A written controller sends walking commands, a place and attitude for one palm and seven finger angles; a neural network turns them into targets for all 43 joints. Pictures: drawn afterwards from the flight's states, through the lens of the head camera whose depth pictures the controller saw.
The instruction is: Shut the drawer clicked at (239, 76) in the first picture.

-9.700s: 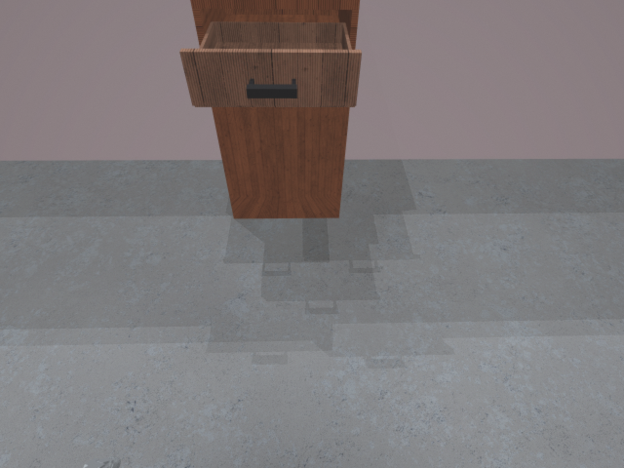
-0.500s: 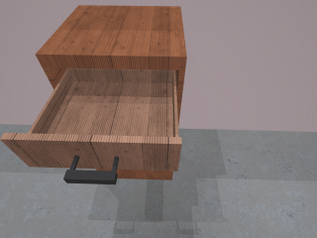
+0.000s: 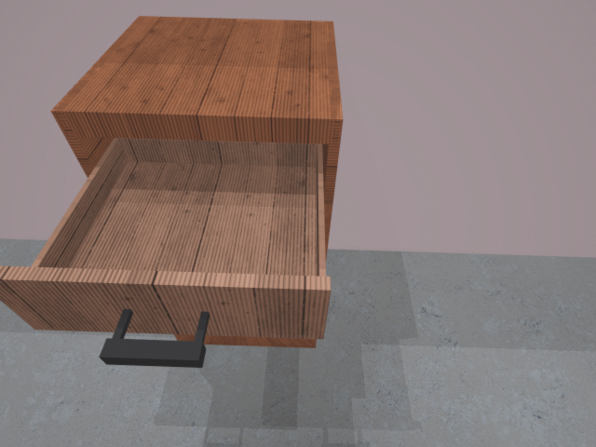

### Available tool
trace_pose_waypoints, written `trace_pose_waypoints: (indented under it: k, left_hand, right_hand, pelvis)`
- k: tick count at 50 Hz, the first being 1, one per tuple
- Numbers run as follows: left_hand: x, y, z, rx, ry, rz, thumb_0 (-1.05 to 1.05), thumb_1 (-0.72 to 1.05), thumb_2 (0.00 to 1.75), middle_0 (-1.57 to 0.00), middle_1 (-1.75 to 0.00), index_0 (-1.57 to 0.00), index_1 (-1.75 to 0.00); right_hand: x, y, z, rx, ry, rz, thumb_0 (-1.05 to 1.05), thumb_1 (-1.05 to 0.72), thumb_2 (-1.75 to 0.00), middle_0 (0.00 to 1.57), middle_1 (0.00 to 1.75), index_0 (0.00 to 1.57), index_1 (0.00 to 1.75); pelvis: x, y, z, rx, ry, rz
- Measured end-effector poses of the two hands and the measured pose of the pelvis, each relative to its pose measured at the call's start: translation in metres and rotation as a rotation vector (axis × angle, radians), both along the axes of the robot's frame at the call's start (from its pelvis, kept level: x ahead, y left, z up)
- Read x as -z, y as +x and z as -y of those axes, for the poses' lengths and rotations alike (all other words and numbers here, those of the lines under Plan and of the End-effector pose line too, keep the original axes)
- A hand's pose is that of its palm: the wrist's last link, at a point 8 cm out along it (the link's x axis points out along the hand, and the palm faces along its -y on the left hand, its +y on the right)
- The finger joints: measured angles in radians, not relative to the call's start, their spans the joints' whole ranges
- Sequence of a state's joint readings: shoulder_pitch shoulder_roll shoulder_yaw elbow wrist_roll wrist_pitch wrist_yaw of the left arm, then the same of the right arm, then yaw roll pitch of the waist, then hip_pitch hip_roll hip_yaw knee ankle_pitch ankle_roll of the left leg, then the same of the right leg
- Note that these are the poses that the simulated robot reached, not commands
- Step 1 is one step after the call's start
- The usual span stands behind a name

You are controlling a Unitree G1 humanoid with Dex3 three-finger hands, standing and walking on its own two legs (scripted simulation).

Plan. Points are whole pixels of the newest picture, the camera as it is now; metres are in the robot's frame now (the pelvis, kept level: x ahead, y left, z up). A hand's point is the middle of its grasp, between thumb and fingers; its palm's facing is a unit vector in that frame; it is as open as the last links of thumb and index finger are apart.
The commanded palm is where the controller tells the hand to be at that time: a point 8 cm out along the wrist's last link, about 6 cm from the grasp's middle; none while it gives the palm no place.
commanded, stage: look again from close up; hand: left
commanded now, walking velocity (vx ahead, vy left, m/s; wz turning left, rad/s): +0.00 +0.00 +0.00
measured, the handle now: (159, 335) +0.25 +0.20 +0.02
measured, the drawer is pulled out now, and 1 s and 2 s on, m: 0.29 0.29 0.29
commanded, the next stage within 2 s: shuffle to correct the standing spot in 0.04 s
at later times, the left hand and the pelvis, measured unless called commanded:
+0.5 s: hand out of the picture +0.00 +0.18 -0.17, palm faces +0.02 -0.97 -0.24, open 7.4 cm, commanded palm none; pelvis -0.03 -0.01 -0.01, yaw +0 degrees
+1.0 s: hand out of the picture +0.04 +0.20 -0.18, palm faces +0.03 -0.98 -0.22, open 7.4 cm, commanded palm none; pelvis +0.03 +0.02 -0.01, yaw +1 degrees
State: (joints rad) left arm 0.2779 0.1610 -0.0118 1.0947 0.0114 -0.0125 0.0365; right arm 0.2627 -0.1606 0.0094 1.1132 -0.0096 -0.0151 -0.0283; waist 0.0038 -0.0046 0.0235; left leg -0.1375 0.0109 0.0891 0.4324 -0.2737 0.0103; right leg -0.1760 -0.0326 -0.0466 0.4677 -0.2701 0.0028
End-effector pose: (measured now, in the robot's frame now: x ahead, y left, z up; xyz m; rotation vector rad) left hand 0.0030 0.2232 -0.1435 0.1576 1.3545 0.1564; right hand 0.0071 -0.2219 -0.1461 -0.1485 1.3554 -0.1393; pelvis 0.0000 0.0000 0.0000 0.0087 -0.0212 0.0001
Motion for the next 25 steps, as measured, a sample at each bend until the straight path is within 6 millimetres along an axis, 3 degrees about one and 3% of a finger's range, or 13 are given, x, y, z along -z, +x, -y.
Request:
trace_pose_waypoints:
  k: [12, 25]
  left_hand:
    - [-0.001, -0.001, 0.005, -0.009, 0.002, -0.006, 0.00, 0.91, 0.90, -0.20, -0.30, -0.20, -0.30]
    - [-0.003, -0.004, 0.000, 0.016, 0.038, 0.049, 0.00, 0.90, 0.90, -0.20, -0.30, -0.20, -0.30]
  right_hand:
    - [0.001, -0.008, 0.000, 0.012, 0.011, -0.025, 0.00, -0.91, -0.90, 0.19, 0.30, 0.20, 0.30]
    - [0.005, -0.013, 0.015, 0.020, 0.005, 0.034, 0.00, -0.91, -0.90, 0.19, 0.30, 0.20, 0.30]
  pelvis:
    - [0.000, 0.001, 0.005, 0.001, 0.004, 0.000]
    - [0.005, -0.027, 0.011, 0.005, 0.008, -0.001]
